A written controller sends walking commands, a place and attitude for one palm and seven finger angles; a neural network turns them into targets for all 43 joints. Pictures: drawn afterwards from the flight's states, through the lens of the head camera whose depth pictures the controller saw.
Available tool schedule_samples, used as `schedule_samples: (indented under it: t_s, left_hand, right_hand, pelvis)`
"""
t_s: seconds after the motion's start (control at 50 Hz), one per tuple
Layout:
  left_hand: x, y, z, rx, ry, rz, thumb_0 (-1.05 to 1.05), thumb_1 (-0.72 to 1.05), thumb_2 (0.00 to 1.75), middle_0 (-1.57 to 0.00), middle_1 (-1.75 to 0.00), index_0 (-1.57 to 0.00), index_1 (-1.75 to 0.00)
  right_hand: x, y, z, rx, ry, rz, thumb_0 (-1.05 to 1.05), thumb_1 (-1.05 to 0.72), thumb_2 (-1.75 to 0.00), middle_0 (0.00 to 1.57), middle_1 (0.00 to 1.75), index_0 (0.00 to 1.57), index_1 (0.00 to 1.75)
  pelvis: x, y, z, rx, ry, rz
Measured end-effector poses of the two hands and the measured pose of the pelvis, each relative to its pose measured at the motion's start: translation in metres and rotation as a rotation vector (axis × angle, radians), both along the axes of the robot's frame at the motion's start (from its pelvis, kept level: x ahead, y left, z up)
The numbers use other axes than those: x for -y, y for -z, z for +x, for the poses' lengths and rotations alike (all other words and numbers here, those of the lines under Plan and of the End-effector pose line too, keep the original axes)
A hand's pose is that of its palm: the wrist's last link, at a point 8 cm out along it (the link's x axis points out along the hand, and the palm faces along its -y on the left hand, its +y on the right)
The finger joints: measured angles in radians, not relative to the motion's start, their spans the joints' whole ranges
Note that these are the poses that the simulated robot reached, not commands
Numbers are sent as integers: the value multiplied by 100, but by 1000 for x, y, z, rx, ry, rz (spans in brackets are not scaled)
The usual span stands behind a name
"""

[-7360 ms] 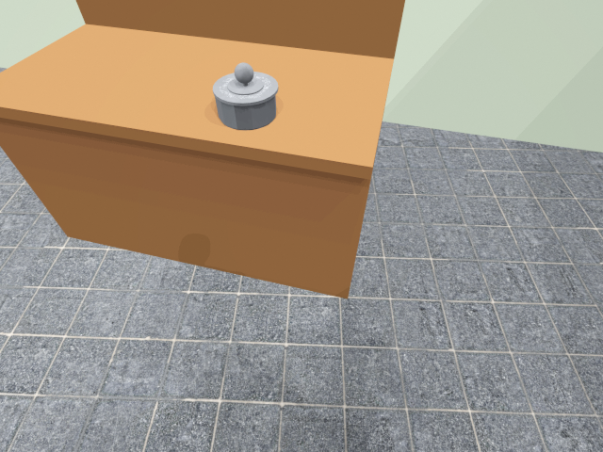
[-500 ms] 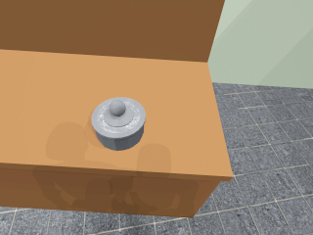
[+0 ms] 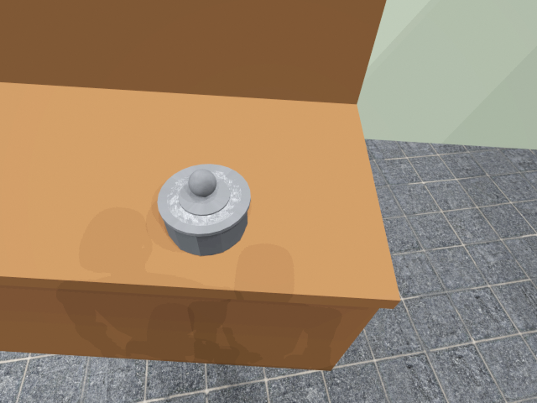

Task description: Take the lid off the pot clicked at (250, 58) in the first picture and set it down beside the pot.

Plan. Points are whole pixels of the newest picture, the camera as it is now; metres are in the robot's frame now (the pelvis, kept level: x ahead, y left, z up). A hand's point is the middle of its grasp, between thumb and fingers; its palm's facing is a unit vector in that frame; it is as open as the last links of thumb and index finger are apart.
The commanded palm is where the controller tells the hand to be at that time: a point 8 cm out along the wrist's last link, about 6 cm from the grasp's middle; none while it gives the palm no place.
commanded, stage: lift the closed hand beside the body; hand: left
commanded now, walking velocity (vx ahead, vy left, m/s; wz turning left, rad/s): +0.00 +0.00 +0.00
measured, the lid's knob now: (202, 182) +0.47 +0.16 +0.03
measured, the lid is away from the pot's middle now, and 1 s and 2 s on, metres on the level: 0.00 0.00 0.00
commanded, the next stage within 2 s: raise the hand higher, near the body in 0.60 s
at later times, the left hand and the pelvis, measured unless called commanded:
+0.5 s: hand out of the picture +0.09 +0.20 -0.06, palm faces +0.22 -0.94 -0.25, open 3.4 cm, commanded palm +0.06 +0.26 -0.03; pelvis -0.03 +0.00 +0.00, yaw +2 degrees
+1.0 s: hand out of the picture +0.12 +0.24 -0.01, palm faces +0.22 -0.90 -0.38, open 3.1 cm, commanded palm +0.07 +0.28 +0.03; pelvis -0.01 +0.01 +0.00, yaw +0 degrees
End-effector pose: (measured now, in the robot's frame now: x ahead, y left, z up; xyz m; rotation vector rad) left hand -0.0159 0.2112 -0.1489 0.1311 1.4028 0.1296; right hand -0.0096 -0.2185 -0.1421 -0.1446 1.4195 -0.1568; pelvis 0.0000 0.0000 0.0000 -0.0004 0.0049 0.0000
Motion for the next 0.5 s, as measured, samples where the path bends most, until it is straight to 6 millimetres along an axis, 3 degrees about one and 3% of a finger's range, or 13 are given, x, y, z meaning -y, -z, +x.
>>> schedule_samples:
  t_s: [0.06,0.12,0.22,0.3,0.36,0.42,0.5]
  left_hand:
    - [-18,-28,30,198,-7,88,4,96,90,-22,-31,-22,-31]
    - [-33,-64,70,425,28,180,5,98,90,-26,-36,-26,-36]
    - [-27,-88,107,602,65,168,3,96,90,-39,-52,-40,-51]
    - [-19,-102,110,723,41,129,2,93,90,-54,-68,-55,-68]
    - [-21,-105,101,757,6,119,1,92,90,-67,-81,-67,-81]
    - [-27,-108,91,769,-22,134,1,91,90,-79,-95,-80,-95]
    - [-37,-112,82,761,-42,168,1,91,90,-97,-114,-97,-114]
  right_hand:
    - [6,-5,18,156,-9,-21,2,-93,-90,20,30,20,30]
    - [12,-10,53,351,-38,-28,2,-93,-90,20,30,20,30]
    - [17,-34,122,619,-77,-23,2,-92,-90,20,30,20,30]
    - [15,-69,166,790,-118,-38,2,-91,-90,20,30,20,30]
    - [11,-91,188,864,-157,-54,2,-91,-90,20,30,20,30]
    - [6,-102,200,896,-190,-67,1,-91,-90,20,30,20,30]
    - [-2,-100,201,879,-214,-64,1,-90,-90,20,30,20,30]
  pelvis:
    - [-3,1,-2,3,8,3]
    - [-7,2,-6,11,-16,9]
    - [-9,2,-16,-1,-8,15]
    - [-5,3,-22,9,-6,13]
    - [-1,3,-26,15,-12,8]
    - [1,3,-28,18,-19,1]
    - [1,3,-28,20,-27,-3]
